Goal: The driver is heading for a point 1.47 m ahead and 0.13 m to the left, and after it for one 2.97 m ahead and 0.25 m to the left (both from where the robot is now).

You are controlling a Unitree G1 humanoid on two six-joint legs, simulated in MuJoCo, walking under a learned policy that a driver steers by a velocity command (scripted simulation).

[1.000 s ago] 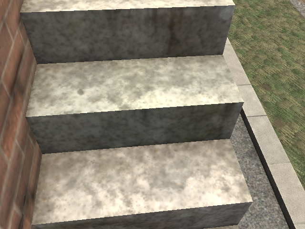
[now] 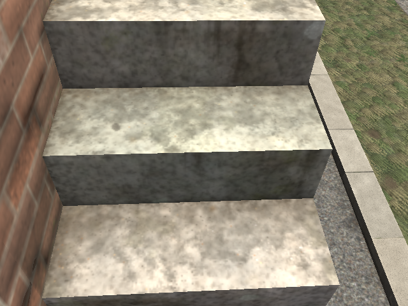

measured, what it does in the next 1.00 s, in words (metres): lifts its left foot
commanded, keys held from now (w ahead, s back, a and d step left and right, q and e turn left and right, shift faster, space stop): w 0.44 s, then no key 0.42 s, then w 0.14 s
